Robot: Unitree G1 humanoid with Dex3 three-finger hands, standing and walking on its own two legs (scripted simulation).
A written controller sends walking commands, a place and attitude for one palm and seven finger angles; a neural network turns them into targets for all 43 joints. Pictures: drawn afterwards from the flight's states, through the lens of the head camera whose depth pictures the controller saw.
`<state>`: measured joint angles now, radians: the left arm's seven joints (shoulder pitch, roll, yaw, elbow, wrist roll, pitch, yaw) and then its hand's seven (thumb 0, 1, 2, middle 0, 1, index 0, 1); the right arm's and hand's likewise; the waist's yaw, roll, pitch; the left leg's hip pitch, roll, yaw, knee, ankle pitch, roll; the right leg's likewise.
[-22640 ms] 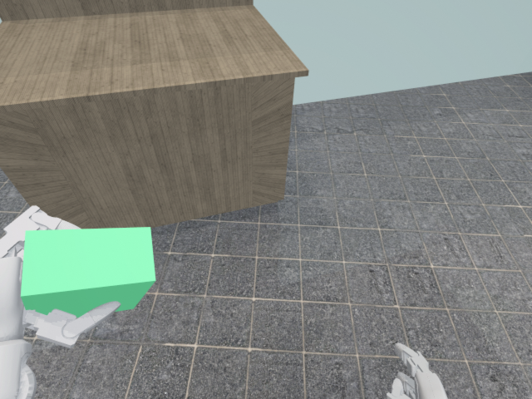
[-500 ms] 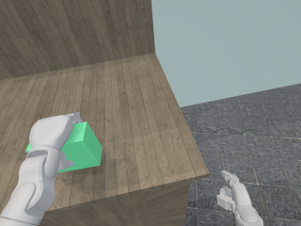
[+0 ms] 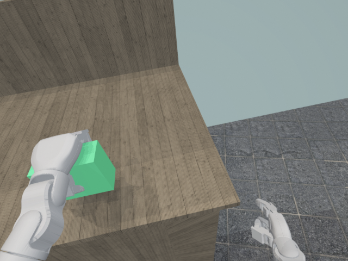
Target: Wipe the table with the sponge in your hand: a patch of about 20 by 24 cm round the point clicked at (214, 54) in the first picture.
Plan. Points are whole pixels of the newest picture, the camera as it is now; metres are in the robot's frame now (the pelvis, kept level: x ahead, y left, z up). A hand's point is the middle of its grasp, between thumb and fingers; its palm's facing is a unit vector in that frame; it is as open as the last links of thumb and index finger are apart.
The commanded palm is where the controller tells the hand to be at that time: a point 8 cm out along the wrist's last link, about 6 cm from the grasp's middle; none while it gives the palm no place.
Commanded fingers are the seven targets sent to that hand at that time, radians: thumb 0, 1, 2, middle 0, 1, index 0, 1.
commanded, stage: move the sponge above the wiping area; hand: left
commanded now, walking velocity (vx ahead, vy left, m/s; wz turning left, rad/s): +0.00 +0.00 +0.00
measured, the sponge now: (80, 176) +0.25 +0.28 +0.08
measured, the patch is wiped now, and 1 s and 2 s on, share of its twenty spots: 0.00 0.00 0.00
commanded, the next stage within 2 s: lower the sponge onto the table in 1.28 s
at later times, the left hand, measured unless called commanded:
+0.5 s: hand (71, 166) +0.25 +0.27 +0.13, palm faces +0.06 -0.08 -1.00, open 10.3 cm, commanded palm +0.22 +0.26 +0.19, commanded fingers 0.00 0.10 1.30 -1.20 -1.60 -1.20 -1.60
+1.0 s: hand (79, 173) +0.24 +0.25 +0.12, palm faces +0.04 -0.09 -1.00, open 10.3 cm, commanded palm +0.21 +0.25 +0.20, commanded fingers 0.00 0.10 1.30 -1.20 -1.60 -1.20 -1.60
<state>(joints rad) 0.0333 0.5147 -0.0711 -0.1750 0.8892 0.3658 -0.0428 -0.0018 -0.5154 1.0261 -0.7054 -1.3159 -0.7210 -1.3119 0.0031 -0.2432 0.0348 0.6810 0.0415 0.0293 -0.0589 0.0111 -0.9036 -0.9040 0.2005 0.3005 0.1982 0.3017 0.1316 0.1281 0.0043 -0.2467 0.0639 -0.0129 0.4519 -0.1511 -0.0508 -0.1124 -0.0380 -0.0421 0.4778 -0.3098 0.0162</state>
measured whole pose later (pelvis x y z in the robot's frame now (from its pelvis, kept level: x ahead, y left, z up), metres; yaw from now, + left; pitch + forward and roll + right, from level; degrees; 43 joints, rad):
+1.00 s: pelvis +0.00 +0.00 +0.00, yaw +0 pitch -3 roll +0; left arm 0.09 0.50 -0.11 -0.28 0.90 0.37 -0.10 0.00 -0.52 1.03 -0.71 -1.31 -0.72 -1.31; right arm 0.00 -0.26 0.03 0.65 0.04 0.02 -0.06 0.01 -0.90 -0.90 0.20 0.30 0.20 0.30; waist 0.14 0.13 0.00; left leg -0.26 0.06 -0.02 0.47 -0.16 -0.05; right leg -0.12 -0.04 -0.05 0.49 -0.32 0.01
